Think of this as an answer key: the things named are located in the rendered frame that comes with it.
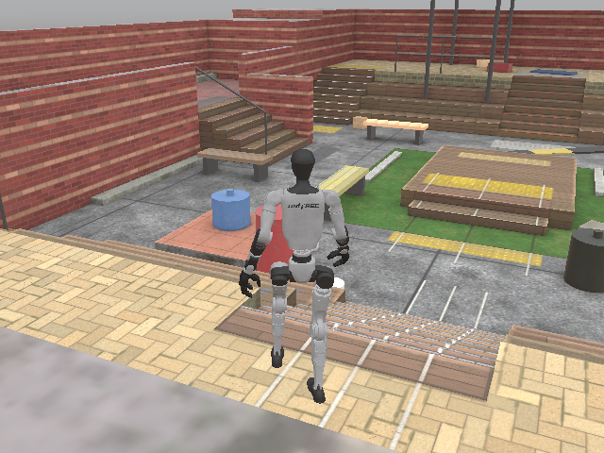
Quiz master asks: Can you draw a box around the robot left forearm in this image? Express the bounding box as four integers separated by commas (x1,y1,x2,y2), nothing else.
243,228,266,275

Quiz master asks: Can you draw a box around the left robot foot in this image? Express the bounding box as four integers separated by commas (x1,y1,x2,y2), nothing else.
271,347,284,368

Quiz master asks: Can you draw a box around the robot right hand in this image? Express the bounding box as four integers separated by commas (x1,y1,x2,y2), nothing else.
327,248,349,267

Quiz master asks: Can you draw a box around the robot right upper arm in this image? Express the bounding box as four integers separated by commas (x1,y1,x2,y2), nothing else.
322,190,347,240

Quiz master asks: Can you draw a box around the robot right forearm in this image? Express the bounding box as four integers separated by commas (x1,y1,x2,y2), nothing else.
336,226,349,254

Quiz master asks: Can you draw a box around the robot left upper arm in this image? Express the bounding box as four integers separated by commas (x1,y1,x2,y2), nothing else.
257,190,283,243

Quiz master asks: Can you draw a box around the robot left shin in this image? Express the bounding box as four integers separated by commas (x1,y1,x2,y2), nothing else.
272,297,285,356

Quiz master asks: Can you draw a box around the robot left hand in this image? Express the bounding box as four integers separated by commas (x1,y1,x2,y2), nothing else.
239,270,260,298

